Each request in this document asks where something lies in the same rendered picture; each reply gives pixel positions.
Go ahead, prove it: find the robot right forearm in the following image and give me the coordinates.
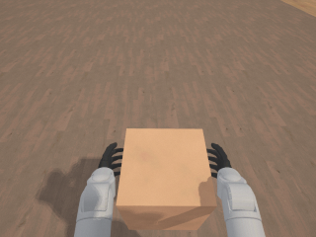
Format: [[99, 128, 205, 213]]
[[216, 167, 266, 237]]

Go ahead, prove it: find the robot left forearm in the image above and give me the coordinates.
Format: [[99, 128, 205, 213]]
[[74, 167, 116, 237]]

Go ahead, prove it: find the robot left hand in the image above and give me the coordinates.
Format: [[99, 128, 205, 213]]
[[98, 142, 123, 177]]

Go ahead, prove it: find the carton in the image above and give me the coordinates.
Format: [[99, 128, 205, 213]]
[[116, 128, 217, 230]]

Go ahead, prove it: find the robot right hand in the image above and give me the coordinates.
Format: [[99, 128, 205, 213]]
[[206, 143, 232, 179]]

